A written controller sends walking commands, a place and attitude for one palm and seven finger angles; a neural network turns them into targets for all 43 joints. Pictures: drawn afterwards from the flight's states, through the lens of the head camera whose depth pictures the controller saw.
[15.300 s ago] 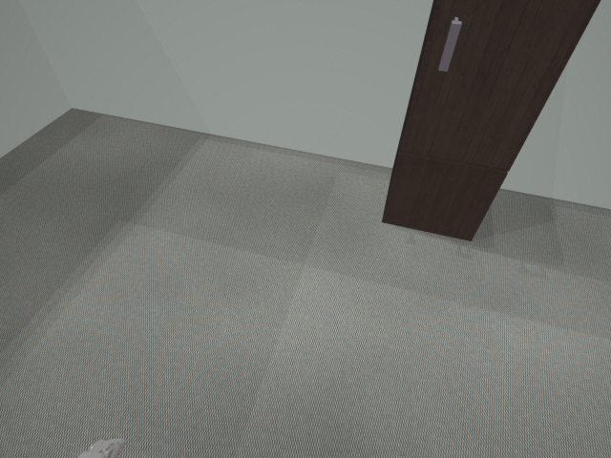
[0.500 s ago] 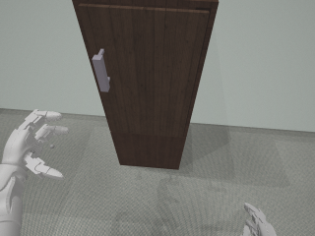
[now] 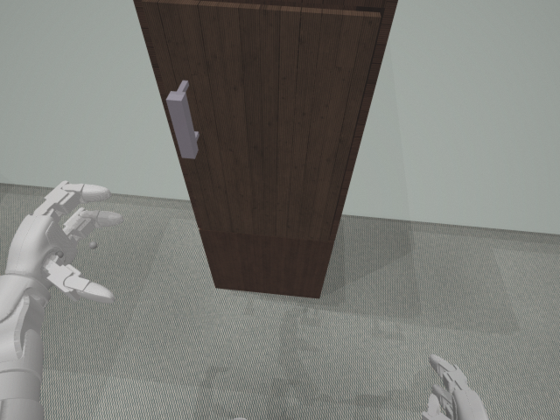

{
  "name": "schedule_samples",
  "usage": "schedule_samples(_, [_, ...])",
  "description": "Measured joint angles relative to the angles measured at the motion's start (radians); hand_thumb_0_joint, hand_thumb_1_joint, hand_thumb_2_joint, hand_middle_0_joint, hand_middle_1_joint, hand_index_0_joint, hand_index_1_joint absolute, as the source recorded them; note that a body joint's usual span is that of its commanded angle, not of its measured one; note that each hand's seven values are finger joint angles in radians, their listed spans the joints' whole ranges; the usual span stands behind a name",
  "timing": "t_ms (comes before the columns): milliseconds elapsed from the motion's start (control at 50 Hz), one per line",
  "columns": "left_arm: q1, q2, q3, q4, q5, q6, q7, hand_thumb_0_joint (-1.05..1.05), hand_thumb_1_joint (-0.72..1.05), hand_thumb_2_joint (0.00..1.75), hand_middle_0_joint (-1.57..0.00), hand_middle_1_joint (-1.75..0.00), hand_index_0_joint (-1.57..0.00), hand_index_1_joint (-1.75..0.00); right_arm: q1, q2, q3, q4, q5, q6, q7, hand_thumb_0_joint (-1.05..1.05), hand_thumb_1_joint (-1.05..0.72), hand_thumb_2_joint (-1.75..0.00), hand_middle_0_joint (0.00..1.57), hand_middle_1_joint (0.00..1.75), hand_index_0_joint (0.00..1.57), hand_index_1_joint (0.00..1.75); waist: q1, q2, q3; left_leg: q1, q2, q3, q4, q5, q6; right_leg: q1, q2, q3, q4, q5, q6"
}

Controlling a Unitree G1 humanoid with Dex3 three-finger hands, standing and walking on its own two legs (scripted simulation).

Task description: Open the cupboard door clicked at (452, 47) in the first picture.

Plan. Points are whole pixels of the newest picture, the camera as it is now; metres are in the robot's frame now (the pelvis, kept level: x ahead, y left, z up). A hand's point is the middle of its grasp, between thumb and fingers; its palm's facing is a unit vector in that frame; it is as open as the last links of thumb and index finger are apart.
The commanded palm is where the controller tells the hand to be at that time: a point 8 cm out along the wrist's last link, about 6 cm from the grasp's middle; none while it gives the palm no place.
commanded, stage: move the hooked fingers beside the handle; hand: left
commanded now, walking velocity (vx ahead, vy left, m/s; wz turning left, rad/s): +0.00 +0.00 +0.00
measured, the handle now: (187, 119) +0.60 +0.22 +0.08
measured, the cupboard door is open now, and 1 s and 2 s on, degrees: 0 0 0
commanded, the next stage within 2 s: none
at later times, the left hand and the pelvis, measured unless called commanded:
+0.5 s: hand (114, 196) +0.40 +0.28 +0.09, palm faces -0.01 -1.00 -0.03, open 14.0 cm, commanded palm +0.38 +0.33 +0.09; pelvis +0.01 +0.01 -0.01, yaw -2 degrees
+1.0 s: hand (131, 157) +0.48 +0.28 +0.09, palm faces -0.02 -1.00 -0.01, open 14.0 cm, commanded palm +0.47 +0.33 +0.08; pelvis +0.01 +0.02 -0.02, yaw -3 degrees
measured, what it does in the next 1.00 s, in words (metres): stands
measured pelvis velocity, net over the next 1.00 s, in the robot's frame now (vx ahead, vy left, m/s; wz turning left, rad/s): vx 0.01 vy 0.02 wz -0.05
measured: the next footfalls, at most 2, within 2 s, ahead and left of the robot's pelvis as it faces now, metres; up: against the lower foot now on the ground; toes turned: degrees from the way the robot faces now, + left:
none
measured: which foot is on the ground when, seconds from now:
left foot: down 0.00-1.00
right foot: down 0.00-1.00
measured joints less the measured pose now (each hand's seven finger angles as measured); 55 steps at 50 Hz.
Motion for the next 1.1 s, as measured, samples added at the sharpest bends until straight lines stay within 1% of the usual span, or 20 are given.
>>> schedule_samples(140, [-0.149, 0.055, 0.013, 0.151, 0.02, -0.009, -0.022, -0.01, -0.5, 0.3, -0.3, -1.2, -0.3, -1.2, 0.005, -0.006, 0.002, 0.013, 0.001, 0.019, -0.004, 0.01, -0.9, -0.9, 0.2, 0.3, 0.21, 0.3, -0.018, -0.011, 0.004, -0.04, 0.005, -0.004, 0.022, -0.006, -0.002, -0.036, 0.004, -0.004, 0.016, -0.004, -0.003])
schedule_samples(260, [-0.204, 0.067, 0.01, 0.204, 0.026, -0.023, -0.039, -0.01, -0.5, 0.3, -0.3, -1.2, -0.3, -1.2, 0.039, -0.016, -0.01, 0.013, 0.001, 0.043, 0.007, 0.01, -0.9, -0.9, 0.2, 0.3, 0.21, 0.3, -0.036, -0.007, -0.013, -0.061, 0.008, 0.011, 0.027, -0.015, 0.002, -0.063, 0.006, 0.011, 0.023, -0.007, 0.001])
schedule_samples(380, [-0.249, 0.087, 0.039, 0.281, 0.045, -0.023, -0.021, -0.01, -0.5, 0.3, -0.3, -1.2, -0.3, -1.2, 0.069, -0.016, -0.015, 0.004, 0.0, 0.075, 0.018, 0.01, -0.9, -0.9, 0.2, 0.3, 0.21, 0.3, -0.055, -0.014, -0.023, -0.081, 0.01, 0.023, 0.033, -0.022, 0.006, -0.09, 0.007, 0.023, 0.034, -0.012, 0.005])
schedule_samples(480, [-0.281, 0.1, 0.05, 0.315, 0.067, -0.057, -0.008, -0.01, -0.5, 0.3, -0.3, -1.2, -0.3, -1.2, 0.09, -0.015, -0.02, 0.007, -0.004, 0.097, 0.024, 0.01, -0.9, -0.9, 0.2, 0.3, 0.21, 0.3, -0.062, -0.018, -0.023, -0.101, 0.012, 0.023, 0.043, -0.026, 0.008, -0.107, 0.009, 0.024, 0.038, -0.012, 0.007])
schedule_samples(560, [-0.349, 0.112, 0.042, 0.378, 0.073, -0.083, -0.015, -0.01, -0.5, 0.3, -0.3, -1.2, -0.3, -1.2, 0.094, -0.016, -0.018, 0.023, -0.005, 0.112, 0.022, 0.01, -0.9, -0.9, 0.2, 0.3, 0.21, 0.3, -0.068, -0.018, -0.023, -0.119, 0.011, 0.017, 0.055, -0.029, 0.01, -0.119, 0.008, 0.017, 0.042, -0.014, 0.009])
schedule_samples(620, [-0.41, 0.13, 0.034, 0.446, 0.083, -0.086, -0.021, -0.01, -0.5, 0.3, -0.3, -1.2, -0.3, -1.2, 0.091, -0.016, -0.015, 0.032, -0.006, 0.123, 0.02, 0.01, -0.9, -0.9, 0.2, 0.3, 0.21, 0.3, -0.077, -0.018, -0.025, -0.136, 0.01, 0.015, 0.062, -0.03, 0.013, -0.135, 0.006, 0.015, 0.048, -0.014, 0.011])
schedule_samples(700, [-0.48, 0.153, 0.023, 0.516, 0.107, -0.089, -0.015, -0.01, -0.5, 0.3, -0.3, -1.2, -0.3, -1.2, 0.091, -0.017, -0.014, 0.03, -0.011, 0.133, 0.022, 0.01, -0.9, -0.9, 0.2, 0.3, 0.21, 0.3, -0.092, -0.017, -0.026, -0.163, 0.008, 0.015, 0.071, -0.03, 0.016, -0.161, 0.004, 0.015, 0.057, -0.015, 0.014])
schedule_samples(780, [-0.525, 0.166, 0.039, 0.561, 0.12, -0.108, -0.007, -0.01, -0.5, 0.3, -0.3, -1.2, -0.3, -1.2, 0.096, -0.018, -0.012, 0.027, -0.018, 0.149, 0.027, 0.01, -0.9, -0.9, 0.2, 0.3, 0.21, 0.3, -0.106, -0.019, -0.03, -0.184, 0.011, 0.023, 0.079, -0.033, 0.019, -0.186, 0.006, 0.022, 0.065, -0.015, 0.017])
schedule_samples(840, [-0.562, 0.19, 0.061, 0.605, 0.133, -0.113, -0.001, -0.01, -0.5, 0.3, -0.3, -1.2, -0.3, -1.2, 0.102, -0.017, -0.009, 0.026, -0.02, 0.165, 0.03, 0.01, -0.9, -0.9, 0.2, 0.3, 0.21, 0.3, -0.119, -0.023, -0.032, -0.202, 0.015, 0.027, 0.088, -0.038, 0.02, -0.204, 0.009, 0.026, 0.072, -0.017, 0.018])
schedule_samples(940, [-0.613, 0.236, 0.073, 0.657, 0.159, -0.117, 0.002, -0.01, -0.5, 0.3, -0.3, -1.2, -0.3, -1.2, 0.121, -0.019, -0.008, 0.025, -0.024, 0.189, 0.033, 0.01, -0.9, -0.9, 0.2, 0.3, 0.21, 0.3, -0.136, -0.024, -0.032, -0.235, 0.021, 0.026, 0.107, -0.046, 0.022, -0.234, 0.014, 0.026, 0.082, -0.019, 0.019])
schedule_samples(1020, [-0.653, 0.273, 0.087, 0.69, 0.169, -0.121, -0.004, -0.01, -0.5, 0.3, -0.3, -1.2, -0.3, -1.2, 0.135, -0.023, -0.008, 0.029, -0.027, 0.209, 0.034, 0.01, -0.9, -0.9, 0.2, 0.3, 0.21, 0.3, -0.149, -0.025, -0.03, -0.264, 0.025, 0.025, 0.122, -0.052, 0.023, -0.259, 0.018, 0.024, 0.089, -0.02, 0.021])
schedule_samples(1100, [-0.703, 0.306, 0.086, 0.727, 0.178, -0.119, -0.012, -0.01, -0.5, 0.3, -0.3, -1.2, -0.3, -1.2, 0.146, -0.028, -0.007, 0.036, -0.029, 0.226, 0.034, 0.01, -0.9, -0.9, 0.2, 0.3, 0.21, 0.3, -0.161, -0.023, -0.03, -0.294, 0.028, 0.02, 0.139, -0.058, 0.026, -0.284, 0.02, 0.02, 0.096, -0.022, 0.023])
